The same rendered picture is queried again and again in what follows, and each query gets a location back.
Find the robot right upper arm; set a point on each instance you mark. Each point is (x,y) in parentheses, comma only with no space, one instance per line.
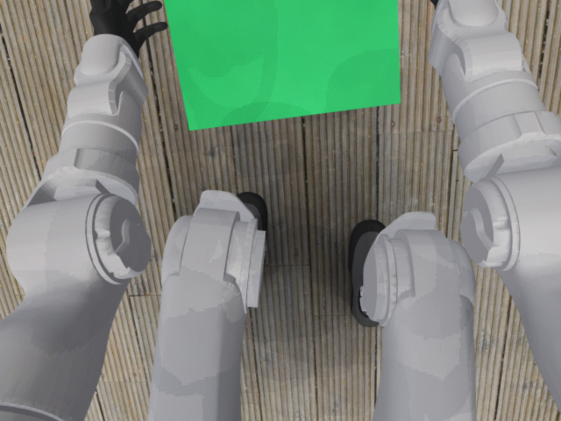
(512,223)

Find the robot right forearm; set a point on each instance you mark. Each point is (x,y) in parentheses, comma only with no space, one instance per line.
(492,96)

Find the robot left upper arm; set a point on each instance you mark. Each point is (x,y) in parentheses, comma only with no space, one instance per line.
(74,259)

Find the left robot foot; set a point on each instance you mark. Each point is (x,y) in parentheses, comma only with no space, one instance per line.
(257,206)

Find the robot left thigh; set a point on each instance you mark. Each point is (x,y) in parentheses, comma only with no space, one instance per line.
(197,358)

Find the robot left forearm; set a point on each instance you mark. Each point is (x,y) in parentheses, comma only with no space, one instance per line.
(100,137)

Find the robot left hand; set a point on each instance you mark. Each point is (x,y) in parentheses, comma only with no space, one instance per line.
(108,17)

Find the carton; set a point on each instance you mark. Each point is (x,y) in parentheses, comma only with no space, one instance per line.
(246,61)

